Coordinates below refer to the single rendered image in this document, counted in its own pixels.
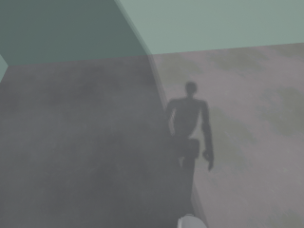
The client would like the robot right thigh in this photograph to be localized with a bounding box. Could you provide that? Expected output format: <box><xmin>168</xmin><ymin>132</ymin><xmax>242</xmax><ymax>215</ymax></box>
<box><xmin>177</xmin><ymin>216</ymin><xmax>207</xmax><ymax>228</ymax></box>

